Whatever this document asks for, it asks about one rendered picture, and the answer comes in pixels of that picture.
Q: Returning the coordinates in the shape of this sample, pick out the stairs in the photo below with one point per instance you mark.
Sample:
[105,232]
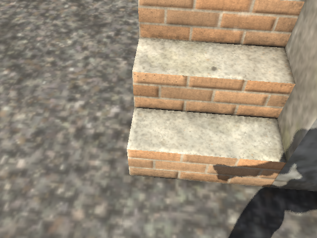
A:
[210,78]

